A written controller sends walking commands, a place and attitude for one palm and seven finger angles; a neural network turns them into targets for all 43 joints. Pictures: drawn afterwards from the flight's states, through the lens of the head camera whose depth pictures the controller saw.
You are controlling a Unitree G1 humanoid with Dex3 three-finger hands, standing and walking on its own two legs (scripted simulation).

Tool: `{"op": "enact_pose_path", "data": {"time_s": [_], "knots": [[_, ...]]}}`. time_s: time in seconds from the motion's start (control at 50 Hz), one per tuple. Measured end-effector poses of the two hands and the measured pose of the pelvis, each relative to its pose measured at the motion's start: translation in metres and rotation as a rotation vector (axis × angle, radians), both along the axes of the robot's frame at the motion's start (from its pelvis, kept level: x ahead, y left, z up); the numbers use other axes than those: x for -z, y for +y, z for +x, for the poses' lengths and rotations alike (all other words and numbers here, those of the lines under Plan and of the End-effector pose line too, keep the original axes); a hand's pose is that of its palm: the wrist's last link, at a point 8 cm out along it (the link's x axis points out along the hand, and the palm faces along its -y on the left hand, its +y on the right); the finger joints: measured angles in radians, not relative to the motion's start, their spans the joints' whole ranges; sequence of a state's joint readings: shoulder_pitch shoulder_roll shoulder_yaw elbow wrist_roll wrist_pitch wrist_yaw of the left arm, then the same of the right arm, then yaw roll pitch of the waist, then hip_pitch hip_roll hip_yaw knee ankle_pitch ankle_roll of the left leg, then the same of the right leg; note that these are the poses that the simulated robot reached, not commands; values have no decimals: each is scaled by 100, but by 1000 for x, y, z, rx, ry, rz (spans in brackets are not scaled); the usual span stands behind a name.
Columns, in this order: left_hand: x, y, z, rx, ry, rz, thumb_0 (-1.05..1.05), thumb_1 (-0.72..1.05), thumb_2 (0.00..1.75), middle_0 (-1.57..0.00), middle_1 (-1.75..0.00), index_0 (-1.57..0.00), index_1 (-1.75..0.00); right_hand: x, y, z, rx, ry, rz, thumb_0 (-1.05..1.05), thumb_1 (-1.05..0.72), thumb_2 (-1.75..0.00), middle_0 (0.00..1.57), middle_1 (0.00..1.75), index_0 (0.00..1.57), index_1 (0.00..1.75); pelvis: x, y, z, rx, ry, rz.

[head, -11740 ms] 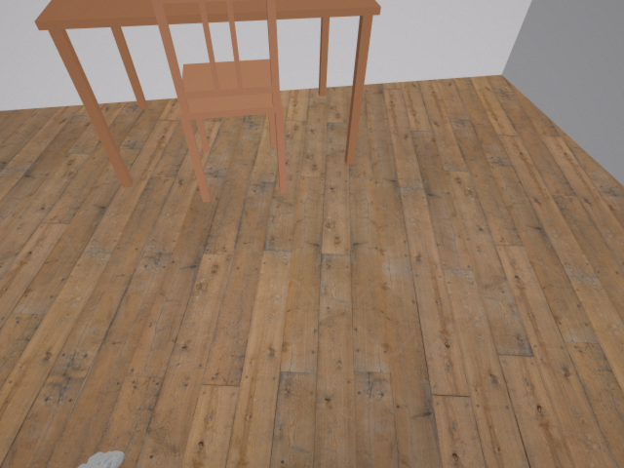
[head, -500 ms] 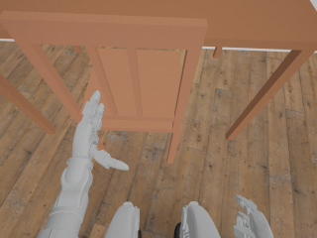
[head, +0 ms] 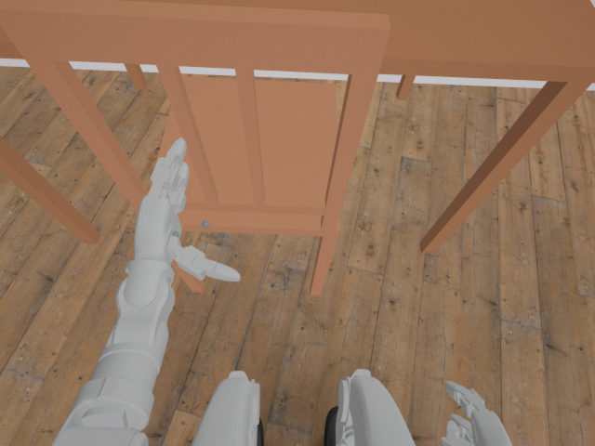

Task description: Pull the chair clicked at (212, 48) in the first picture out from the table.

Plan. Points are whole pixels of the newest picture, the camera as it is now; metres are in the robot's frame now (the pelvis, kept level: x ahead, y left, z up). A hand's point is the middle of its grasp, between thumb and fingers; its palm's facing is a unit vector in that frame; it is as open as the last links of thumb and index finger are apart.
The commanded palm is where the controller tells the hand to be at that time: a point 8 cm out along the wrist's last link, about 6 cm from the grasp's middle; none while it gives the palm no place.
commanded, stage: push the fingers through the gap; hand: left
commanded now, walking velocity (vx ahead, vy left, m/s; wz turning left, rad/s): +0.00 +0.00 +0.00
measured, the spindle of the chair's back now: (194, 145) +0.51 +0.16 +0.04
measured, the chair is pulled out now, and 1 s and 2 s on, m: -0.01 -0.09 -0.09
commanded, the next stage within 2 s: hook a spindle and tug to test in 0.94 s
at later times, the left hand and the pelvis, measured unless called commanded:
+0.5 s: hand (207, 183) +0.46 +0.14 +0.02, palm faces +0.00 -1.00 -0.04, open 16.8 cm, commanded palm +0.45 +0.17 +0.03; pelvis -0.02 +0.01 -0.01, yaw -1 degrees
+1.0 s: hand (208, 171) +0.48 +0.14 +0.02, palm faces -0.01 -1.00 -0.03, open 16.9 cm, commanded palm +0.45 +0.18 +0.03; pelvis +0.00 +0.02 +0.00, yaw -2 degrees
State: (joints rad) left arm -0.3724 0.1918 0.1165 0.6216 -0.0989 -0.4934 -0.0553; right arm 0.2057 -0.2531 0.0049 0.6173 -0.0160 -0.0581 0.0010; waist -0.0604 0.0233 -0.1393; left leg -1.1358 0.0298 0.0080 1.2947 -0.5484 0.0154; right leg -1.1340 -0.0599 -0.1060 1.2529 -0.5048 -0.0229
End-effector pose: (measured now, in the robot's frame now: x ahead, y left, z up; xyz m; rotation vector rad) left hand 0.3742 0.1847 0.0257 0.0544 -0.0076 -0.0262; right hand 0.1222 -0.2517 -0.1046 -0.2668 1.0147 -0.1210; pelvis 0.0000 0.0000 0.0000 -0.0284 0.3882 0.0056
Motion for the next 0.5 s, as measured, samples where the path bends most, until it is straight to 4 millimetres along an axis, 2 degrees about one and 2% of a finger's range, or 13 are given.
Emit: {"op": "enact_pose_path", "data": {"time_s": [0.22,0.5], "knots": [[0,2,24,-18,-4,-9,-1,-50,30,-6,-8,-12,-13,5,-2,-26,12,32,-18,1,-90,-90,20,30,21,30,5,2,-13,-4,11,-6],[2,5,65,-24,1,-16,-1,-50,30,-6,-8,-9,-11,13,-3,-77,63,157,-35,1,-90,-90,20,30,21,30,13,8,-19,9,45,-13]]}}
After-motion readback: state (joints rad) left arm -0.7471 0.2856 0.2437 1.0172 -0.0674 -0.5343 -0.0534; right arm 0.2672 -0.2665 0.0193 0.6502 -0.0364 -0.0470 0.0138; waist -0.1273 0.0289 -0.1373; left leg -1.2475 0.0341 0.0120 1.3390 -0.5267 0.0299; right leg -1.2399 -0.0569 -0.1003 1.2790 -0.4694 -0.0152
